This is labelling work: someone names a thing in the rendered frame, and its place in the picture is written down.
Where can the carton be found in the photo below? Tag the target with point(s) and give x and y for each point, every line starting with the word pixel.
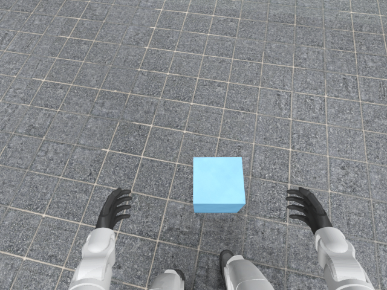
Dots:
pixel 218 185

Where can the robot right thigh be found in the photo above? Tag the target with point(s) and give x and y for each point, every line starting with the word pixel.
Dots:
pixel 244 275

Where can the robot left forearm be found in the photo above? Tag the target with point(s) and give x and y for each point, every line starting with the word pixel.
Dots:
pixel 94 271

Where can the left robot shin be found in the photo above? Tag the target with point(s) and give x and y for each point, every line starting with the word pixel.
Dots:
pixel 171 271

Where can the robot right forearm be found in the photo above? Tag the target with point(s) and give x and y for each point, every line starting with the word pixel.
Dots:
pixel 336 256

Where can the robot left hand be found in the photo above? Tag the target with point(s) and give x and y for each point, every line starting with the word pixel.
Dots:
pixel 107 217

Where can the robot right hand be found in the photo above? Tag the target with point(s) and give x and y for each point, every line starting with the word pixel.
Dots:
pixel 316 217

